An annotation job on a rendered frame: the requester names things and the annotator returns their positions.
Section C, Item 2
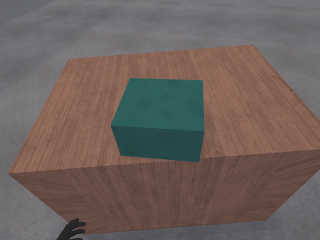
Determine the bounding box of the carton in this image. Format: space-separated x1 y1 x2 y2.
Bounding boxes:
110 78 205 162

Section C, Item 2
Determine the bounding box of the pedestal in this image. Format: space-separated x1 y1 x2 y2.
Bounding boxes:
8 44 320 235

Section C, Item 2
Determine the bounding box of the robot left hand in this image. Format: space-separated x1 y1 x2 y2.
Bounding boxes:
56 218 86 240

